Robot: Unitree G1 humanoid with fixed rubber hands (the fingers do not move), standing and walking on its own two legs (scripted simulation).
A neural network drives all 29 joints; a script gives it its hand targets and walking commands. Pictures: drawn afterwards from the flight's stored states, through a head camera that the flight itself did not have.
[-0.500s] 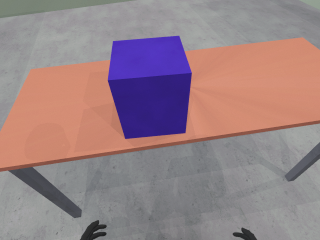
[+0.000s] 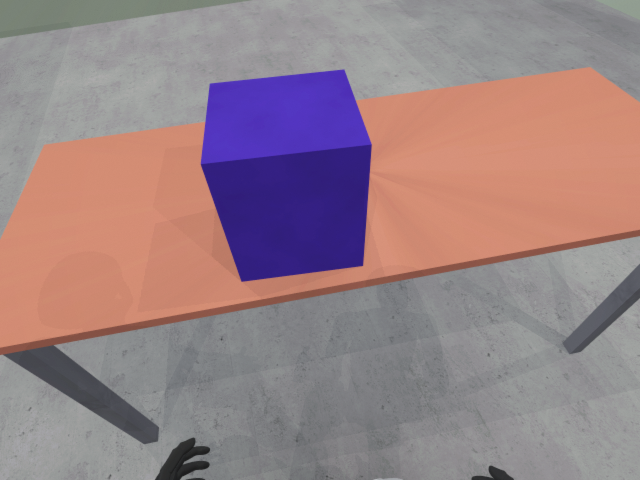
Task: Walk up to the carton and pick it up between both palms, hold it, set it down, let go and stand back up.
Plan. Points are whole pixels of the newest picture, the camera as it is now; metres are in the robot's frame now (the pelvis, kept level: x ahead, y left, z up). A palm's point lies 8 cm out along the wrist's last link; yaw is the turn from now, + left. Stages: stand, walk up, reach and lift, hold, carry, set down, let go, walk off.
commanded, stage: walk up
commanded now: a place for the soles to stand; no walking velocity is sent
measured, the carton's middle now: (290, 180) +0.54 +0.06 +0.06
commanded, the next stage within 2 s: none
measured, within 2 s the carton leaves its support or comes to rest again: neither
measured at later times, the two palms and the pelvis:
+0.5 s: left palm out of the picture +0.12 +0.21 -0.10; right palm out of the picture +0.08 -0.23 -0.12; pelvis +0.01 +0.00 +0.00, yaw +0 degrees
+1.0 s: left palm out of the picture +0.13 +0.21 -0.10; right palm out of the picture +0.07 -0.24 -0.12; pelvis +0.02 +0.00 +0.00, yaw -1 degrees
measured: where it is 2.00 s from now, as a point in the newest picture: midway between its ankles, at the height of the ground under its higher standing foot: outside the picture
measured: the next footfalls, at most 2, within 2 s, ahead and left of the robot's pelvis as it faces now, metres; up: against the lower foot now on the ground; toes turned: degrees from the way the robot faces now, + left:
left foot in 1.50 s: +0.18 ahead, +0.08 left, +0.00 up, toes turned +4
